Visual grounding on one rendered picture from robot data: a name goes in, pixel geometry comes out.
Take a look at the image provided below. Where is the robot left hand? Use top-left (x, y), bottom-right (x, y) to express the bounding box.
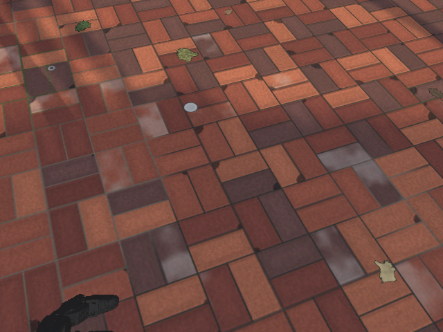
top-left (36, 294), bottom-right (119, 332)

